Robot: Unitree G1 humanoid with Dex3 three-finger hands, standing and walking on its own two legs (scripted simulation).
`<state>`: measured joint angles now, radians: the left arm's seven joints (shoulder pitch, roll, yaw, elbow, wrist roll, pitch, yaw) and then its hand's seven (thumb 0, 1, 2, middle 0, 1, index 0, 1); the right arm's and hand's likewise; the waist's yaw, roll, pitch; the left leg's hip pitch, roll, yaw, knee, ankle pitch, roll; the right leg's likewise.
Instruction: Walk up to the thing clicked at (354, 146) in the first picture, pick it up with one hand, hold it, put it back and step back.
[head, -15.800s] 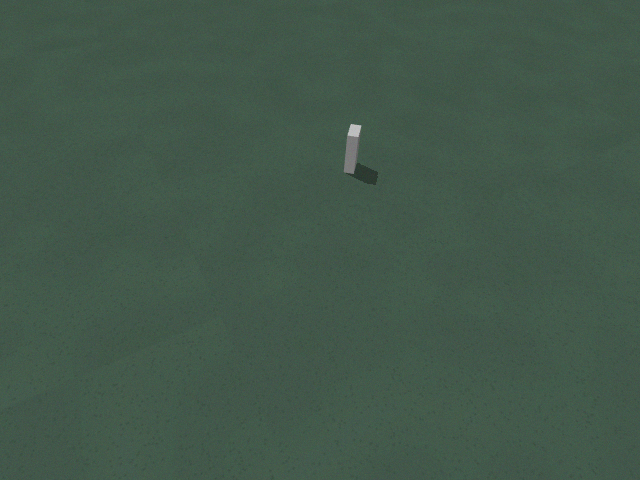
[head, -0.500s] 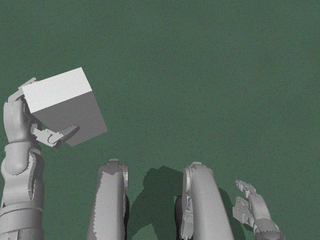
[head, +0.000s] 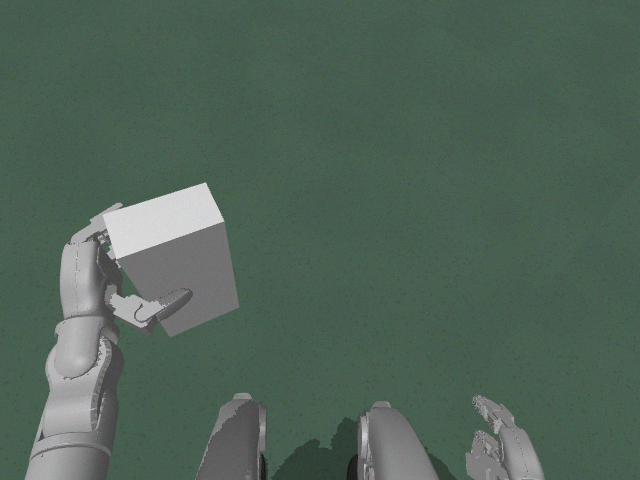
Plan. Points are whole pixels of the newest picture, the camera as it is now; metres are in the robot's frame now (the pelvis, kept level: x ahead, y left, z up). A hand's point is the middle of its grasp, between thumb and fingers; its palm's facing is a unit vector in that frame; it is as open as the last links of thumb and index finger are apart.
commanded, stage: hold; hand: left
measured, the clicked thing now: (185, 270) +0.35 +0.17 +0.03
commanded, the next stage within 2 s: crouch in 1.34 s
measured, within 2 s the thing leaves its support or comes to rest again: neither
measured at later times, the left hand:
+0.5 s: hand (141, 222) +0.36 +0.19 +0.11, palm faces +0.19 -0.98 +0.01, open 9.4 cm
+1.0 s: hand (145, 195) +0.37 +0.18 +0.14, palm faces +0.19 -0.98 +0.02, open 9.4 cm
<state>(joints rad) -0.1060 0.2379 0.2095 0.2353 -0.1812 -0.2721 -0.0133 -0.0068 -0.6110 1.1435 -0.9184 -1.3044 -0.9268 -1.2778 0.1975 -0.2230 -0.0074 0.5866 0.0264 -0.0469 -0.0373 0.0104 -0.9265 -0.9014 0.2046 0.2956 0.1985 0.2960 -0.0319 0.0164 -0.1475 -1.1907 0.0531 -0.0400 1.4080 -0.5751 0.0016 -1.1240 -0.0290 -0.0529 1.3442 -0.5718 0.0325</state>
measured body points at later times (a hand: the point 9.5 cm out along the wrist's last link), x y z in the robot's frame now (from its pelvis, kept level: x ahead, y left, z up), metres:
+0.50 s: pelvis +0.02 +0.00 +0.07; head +0.09 +0.02 +0.51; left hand +0.34 +0.24 +0.12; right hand +0.16 -0.24 -0.04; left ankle +0.05 +0.11 -0.60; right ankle +0.04 -0.15 -0.60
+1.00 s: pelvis +0.03 -0.01 +0.09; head +0.09 +0.01 +0.54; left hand +0.35 +0.23 +0.15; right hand +0.17 -0.25 -0.02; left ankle +0.05 +0.11 -0.60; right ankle +0.04 -0.15 -0.60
